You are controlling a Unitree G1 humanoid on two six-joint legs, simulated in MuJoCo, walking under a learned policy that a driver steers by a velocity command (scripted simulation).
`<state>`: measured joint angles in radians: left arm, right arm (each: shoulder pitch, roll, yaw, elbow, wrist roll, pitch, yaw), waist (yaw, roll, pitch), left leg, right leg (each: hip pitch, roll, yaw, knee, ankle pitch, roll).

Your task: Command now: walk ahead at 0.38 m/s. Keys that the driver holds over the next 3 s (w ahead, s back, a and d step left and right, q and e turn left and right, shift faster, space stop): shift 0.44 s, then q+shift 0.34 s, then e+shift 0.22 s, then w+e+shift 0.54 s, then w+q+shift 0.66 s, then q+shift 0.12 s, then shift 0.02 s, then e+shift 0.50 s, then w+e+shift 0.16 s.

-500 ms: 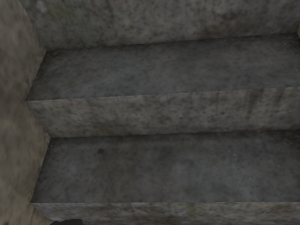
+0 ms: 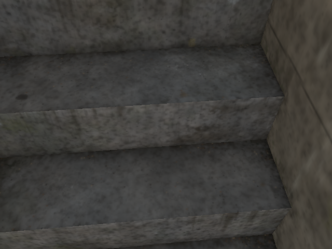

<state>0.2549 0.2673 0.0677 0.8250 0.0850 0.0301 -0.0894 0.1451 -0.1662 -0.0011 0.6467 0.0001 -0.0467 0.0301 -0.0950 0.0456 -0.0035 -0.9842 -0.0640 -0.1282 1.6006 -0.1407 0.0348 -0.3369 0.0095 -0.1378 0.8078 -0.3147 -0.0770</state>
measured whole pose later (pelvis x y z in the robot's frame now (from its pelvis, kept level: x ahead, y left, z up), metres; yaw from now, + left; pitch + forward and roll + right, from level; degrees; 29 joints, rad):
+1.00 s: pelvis +0.11 +0.11 -0.01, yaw +13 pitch +8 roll -1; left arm 0.19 0.24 0.04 0.64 -0.03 -0.05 -0.02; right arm 0.39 -0.28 -0.05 0.85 -0.06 -0.03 0.10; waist -0.05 0.02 -0.10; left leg -0.42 0.08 0.11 0.77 -0.48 0.00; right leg -1.15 0.02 0.06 2.28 -0.60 0.04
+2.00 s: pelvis +0.44 +0.05 +0.34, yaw +0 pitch +4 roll +4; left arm 0.18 0.16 0.05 0.64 0.04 -0.12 0.02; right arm 0.17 -0.22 -0.04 0.73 -0.04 0.02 -0.04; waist -0.04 -0.02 -0.04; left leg -0.63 -0.19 0.11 1.04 -0.48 0.17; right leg -0.68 0.08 0.10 1.88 -0.02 -0.04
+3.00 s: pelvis +0.79 +0.14 +0.62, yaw -5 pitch +9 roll +2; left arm 0.14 0.16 0.00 0.72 0.01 0.01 -0.06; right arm 0.37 -0.19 -0.04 0.95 -0.10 -0.10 0.05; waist -0.01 0.01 -0.15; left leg -0.27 0.15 0.27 0.40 -0.25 -0.01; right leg -1.23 -0.11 0.07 2.16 -0.52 -0.18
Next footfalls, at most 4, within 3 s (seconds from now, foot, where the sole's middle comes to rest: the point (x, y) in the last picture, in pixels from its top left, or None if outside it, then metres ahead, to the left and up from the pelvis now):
0.04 left None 0.07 0.11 -0.76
0.38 right None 0.20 -0.10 -0.56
0.84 left None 0.06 0.22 -0.76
1.32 right None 0.32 -0.06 -0.56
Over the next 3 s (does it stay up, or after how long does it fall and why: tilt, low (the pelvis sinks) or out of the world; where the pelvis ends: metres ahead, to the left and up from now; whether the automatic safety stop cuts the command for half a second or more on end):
stays up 0.79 0.14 0.62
